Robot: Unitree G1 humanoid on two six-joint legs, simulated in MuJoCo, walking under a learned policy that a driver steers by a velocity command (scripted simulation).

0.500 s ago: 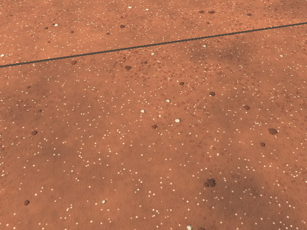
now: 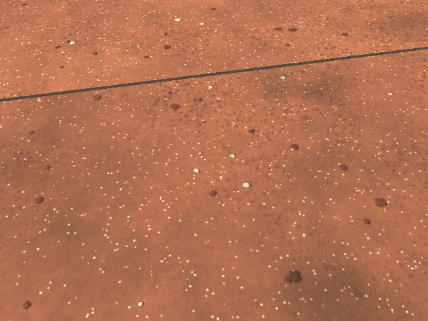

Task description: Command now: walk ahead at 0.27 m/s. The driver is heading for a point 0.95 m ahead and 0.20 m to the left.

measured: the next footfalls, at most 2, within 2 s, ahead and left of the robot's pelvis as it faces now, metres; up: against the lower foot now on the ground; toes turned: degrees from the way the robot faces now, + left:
right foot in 0.28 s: +0.23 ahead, -0.12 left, +0.00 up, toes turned +0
left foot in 0.56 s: +0.15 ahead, +0.11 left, +0.00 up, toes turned +2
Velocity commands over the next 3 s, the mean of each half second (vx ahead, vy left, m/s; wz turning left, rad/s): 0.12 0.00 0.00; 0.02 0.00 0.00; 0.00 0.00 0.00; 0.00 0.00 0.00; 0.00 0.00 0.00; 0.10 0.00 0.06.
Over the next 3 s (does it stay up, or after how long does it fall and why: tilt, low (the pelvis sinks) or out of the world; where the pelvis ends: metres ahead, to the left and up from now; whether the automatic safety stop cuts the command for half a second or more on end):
stays up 0.21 -0.03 0.00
